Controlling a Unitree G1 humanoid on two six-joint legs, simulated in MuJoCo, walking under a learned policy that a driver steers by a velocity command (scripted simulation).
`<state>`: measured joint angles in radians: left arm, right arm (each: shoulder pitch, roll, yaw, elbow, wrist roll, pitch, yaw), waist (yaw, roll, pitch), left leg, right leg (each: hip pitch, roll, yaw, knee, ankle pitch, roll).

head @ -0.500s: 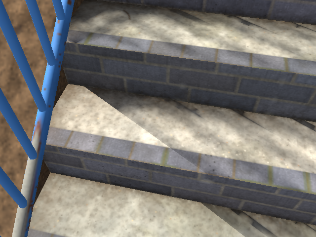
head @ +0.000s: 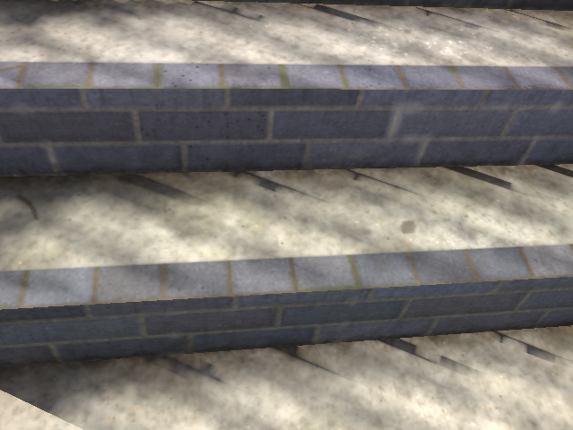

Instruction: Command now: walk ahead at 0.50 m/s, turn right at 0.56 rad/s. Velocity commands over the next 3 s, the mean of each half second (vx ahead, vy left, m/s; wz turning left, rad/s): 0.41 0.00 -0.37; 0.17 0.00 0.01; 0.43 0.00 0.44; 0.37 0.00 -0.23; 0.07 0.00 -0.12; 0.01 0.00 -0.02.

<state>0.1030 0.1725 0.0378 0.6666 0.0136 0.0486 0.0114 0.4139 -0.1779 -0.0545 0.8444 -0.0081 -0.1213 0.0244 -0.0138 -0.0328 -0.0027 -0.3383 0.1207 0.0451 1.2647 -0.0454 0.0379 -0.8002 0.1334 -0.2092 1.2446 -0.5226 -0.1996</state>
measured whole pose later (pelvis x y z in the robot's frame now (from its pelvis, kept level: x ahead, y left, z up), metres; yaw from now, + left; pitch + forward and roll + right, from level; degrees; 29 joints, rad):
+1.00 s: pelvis +0.39 +0.00 +0.31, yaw -8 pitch +2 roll -2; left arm 0.38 0.13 0.06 0.89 0.04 -0.08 0.03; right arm 0.31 -0.15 -0.09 0.84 0.00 -0.03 -0.03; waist 0.04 0.05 -0.10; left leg -0.73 -0.01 0.02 1.87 -0.42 0.10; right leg -0.27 0.02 -0.14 0.52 -0.29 -0.05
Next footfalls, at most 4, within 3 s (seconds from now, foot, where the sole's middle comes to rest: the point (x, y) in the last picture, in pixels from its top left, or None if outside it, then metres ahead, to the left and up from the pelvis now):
0.38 left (215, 418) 0.40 0.10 -0.46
0.88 right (343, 415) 0.41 -0.12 -0.46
1.30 left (218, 233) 0.64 0.12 -0.27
1.84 right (264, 41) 0.94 0.06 -0.08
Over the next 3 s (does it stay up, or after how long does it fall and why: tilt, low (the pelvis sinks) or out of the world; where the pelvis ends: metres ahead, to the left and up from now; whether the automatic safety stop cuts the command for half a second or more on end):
stays up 1.05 0.13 0.86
